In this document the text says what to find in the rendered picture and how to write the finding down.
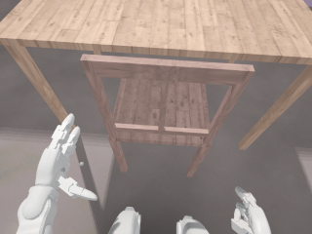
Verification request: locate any robot right hand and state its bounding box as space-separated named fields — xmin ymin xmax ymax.
xmin=231 ymin=186 xmax=271 ymax=234

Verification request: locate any robot left forearm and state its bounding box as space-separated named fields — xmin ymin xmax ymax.
xmin=16 ymin=185 xmax=59 ymax=234

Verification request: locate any right robot thigh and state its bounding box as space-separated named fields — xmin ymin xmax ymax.
xmin=176 ymin=218 xmax=210 ymax=234

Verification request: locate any robot left shin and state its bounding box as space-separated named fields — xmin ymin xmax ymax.
xmin=125 ymin=207 xmax=135 ymax=211

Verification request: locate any robot left hand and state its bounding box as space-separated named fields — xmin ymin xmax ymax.
xmin=35 ymin=113 xmax=98 ymax=201

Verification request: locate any chair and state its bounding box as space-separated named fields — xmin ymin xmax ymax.
xmin=80 ymin=54 xmax=255 ymax=177

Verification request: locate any table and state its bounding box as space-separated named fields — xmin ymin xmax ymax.
xmin=0 ymin=0 xmax=312 ymax=150

